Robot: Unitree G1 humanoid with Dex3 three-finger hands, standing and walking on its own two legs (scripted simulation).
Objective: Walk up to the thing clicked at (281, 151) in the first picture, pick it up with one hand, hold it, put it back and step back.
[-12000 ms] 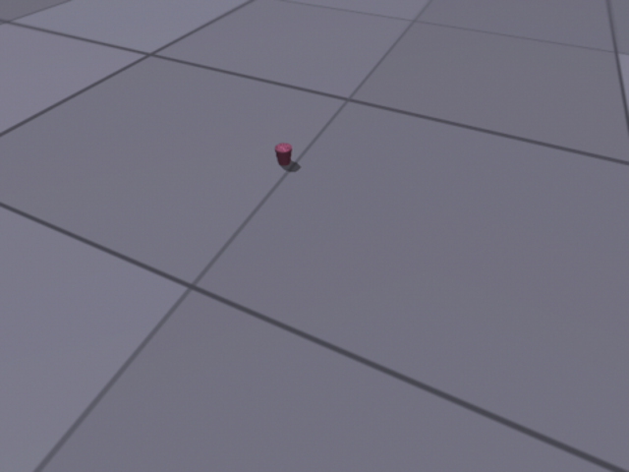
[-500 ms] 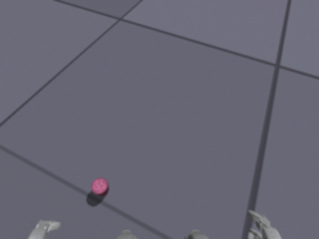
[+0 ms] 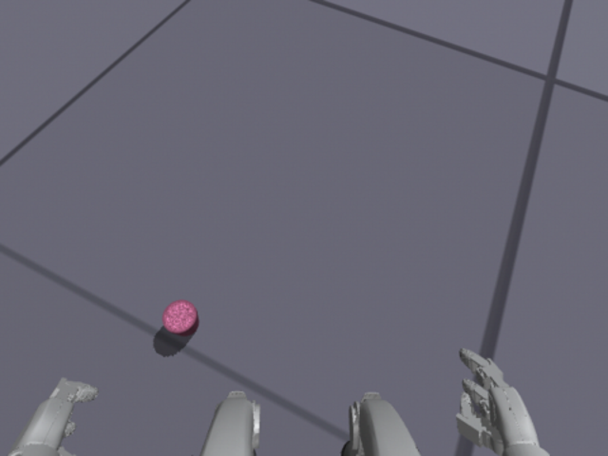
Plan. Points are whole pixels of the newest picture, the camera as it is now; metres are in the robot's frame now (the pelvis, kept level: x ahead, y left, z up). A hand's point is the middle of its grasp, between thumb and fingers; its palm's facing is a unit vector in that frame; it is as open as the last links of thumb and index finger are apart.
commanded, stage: rise first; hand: left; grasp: from above
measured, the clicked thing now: (183, 320) +0.45 +0.31 -0.59
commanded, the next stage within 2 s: approach in 1.72 s
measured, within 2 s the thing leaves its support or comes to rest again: neither
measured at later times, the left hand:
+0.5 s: hand (118, 369) +0.28 +0.36 -0.33, palm faces -0.49 -0.29 -0.82, open 14.0 cm
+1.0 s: hand (130, 342) +0.35 +0.37 -0.41, palm faces -0.47 -0.08 -0.88, open 14.1 cm
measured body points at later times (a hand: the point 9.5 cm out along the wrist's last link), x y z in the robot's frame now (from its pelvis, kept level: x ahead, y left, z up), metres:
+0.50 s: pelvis -0.07 +0.00 -0.21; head +0.15 +0.03 +0.18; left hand +0.31 +0.37 -0.29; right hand +0.06 -0.28 -0.34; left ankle +0.01 +0.13 -0.60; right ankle +0.02 -0.15 -0.60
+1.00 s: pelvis -0.08 +0.01 -0.29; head +0.15 +0.08 +0.10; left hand +0.37 +0.38 -0.36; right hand +0.00 -0.28 -0.39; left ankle +0.01 +0.13 -0.60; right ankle +0.02 -0.15 -0.60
